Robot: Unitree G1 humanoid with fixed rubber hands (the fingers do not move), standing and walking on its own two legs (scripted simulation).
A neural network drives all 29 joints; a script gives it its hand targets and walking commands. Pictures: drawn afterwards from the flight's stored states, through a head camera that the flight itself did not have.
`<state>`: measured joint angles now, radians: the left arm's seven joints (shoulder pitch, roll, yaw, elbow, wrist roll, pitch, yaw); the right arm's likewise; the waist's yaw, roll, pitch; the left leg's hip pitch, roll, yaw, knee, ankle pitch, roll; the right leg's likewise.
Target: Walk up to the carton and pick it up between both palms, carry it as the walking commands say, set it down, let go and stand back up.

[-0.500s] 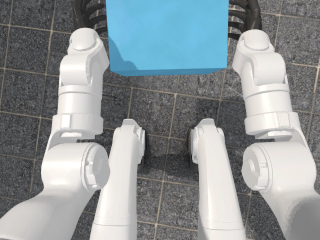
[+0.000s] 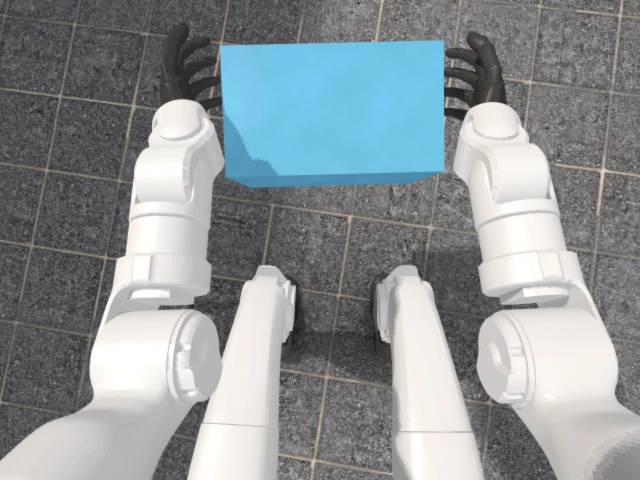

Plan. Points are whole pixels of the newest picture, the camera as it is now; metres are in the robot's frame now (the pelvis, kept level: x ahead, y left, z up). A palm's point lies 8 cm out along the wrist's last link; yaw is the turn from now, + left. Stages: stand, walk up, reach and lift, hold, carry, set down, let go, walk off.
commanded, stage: reach and lift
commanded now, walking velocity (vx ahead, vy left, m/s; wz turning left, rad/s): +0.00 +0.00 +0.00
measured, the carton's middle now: (331, 126) +0.51 +0.01 -0.15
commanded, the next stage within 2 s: none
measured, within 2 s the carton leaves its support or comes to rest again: neither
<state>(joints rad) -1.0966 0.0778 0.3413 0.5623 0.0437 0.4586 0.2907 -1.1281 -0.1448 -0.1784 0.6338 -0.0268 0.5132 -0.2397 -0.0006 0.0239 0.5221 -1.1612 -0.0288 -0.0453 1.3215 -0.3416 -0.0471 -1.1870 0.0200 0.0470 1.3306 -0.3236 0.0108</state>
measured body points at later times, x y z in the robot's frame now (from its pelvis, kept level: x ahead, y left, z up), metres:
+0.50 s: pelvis +0.01 +0.00 +0.06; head +0.24 -0.02 +0.44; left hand +0.48 +0.17 +0.02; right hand +0.49 -0.15 +0.00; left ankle +0.16 +0.14 -0.59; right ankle +0.17 -0.12 -0.59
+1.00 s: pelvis +0.06 +0.00 +0.12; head +0.14 -0.01 +0.56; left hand +0.45 +0.17 +0.12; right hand +0.45 -0.16 +0.10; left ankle +0.16 +0.14 -0.59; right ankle +0.17 -0.12 -0.59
